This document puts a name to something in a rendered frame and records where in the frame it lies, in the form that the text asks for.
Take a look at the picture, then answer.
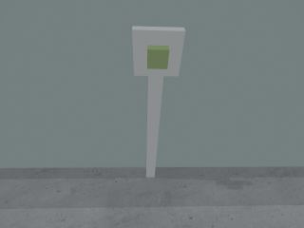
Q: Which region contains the panel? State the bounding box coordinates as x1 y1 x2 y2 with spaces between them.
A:
132 26 185 178

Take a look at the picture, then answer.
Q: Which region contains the button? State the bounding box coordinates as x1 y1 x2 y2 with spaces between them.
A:
147 45 170 69

